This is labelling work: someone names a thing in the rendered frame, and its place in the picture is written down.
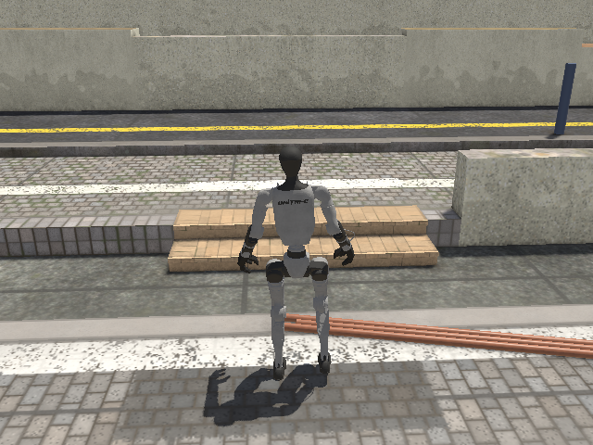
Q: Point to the robot right hand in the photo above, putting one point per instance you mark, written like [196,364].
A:
[350,255]

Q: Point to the right robot upper arm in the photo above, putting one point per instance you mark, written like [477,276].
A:
[322,194]

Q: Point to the left robot upper arm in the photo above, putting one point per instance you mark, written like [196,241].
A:
[259,212]

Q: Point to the robot left forearm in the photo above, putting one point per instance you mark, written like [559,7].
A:
[249,244]

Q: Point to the robot torso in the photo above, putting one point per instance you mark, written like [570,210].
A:
[294,221]

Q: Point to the robot right forearm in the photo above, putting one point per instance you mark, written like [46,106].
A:
[342,239]

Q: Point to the robot left hand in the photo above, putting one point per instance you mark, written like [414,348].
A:
[242,261]

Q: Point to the robot left shin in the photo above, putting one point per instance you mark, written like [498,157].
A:
[277,337]

